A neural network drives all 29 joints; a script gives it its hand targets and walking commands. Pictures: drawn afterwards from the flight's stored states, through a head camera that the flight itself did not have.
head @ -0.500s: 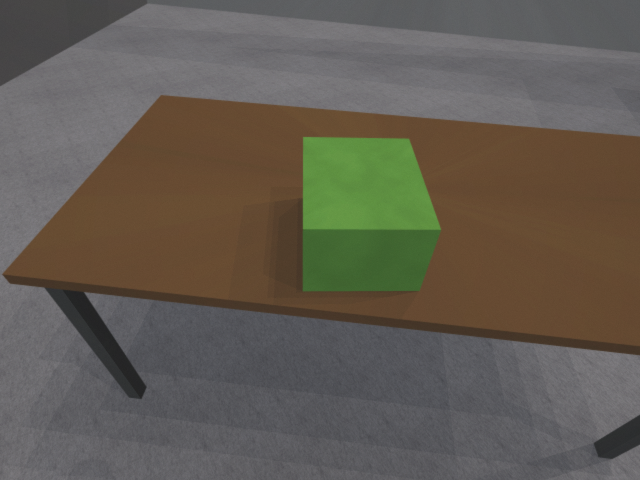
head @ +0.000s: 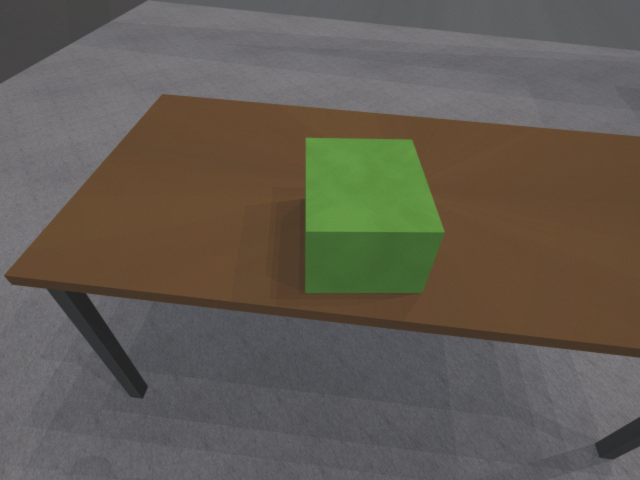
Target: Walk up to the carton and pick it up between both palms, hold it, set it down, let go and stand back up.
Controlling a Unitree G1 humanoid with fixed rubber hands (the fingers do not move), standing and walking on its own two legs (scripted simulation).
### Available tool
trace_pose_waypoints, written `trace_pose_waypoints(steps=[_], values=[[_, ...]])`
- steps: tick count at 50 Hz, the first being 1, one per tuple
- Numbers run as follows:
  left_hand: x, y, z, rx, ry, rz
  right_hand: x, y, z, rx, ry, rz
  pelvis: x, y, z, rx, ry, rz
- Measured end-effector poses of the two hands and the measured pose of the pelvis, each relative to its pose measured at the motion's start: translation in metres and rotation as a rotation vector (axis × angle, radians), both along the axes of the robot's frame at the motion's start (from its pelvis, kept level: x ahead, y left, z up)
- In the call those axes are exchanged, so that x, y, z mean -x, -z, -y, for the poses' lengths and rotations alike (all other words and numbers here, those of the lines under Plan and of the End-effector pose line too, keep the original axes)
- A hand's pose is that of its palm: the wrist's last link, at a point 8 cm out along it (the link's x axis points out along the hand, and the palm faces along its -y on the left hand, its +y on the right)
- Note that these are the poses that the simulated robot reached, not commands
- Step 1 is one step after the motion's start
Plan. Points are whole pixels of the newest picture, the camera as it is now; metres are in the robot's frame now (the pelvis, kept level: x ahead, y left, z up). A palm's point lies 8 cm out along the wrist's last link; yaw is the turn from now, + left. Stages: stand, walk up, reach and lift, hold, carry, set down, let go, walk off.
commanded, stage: stand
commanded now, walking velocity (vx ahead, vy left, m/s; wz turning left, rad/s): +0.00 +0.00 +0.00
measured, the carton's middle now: (361, 212) +0.65 -0.07 -0.05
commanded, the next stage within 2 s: walk up in 0.84 s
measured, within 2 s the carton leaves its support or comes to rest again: neither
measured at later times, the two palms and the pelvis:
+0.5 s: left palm out of the picture +0.11 +0.31 -0.11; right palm out of the picture +0.11 -0.30 -0.10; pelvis +0.01 +0.00 +0.00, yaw +0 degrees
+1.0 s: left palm out of the picture +0.11 +0.31 -0.11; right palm out of the picture +0.11 -0.30 -0.11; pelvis +0.02 +0.01 +0.00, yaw +1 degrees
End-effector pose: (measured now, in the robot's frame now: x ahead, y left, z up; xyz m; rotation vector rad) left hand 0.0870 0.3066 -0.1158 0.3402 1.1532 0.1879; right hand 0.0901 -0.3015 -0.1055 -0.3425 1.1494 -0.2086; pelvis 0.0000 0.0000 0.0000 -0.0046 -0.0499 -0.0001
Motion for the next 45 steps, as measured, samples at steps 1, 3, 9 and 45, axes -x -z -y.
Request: trace_pose_waypoints(steps=[1,3,9,45], values=[[0.000,0.000,0.000,-0.001,0.002,-0.004,-0.001,0.000,-0.001,-0.001,0.001,0.002,-0.001,0.000,0.000,0.000,0.001,-0.001],[-0.001,0.000,-0.001,-0.003,0.000,-0.010,-0.002,0.001,-0.002,-0.004,0.002,0.001,-0.002,0.000,-0.001,0.000,0.001,-0.002],[-0.010,-0.004,-0.004,-0.010,-0.004,0.006,-0.007,0.003,-0.005,-0.013,0.008,0.000,-0.007,0.000,-0.002,-0.001,0.000,-0.001],[-0.018,-0.002,-0.006,-0.004,-0.014,0.000,-0.024,0.000,-0.009,-0.004,0.003,0.002,-0.020,-0.001,-0.006,-0.004,-0.009,-0.007]])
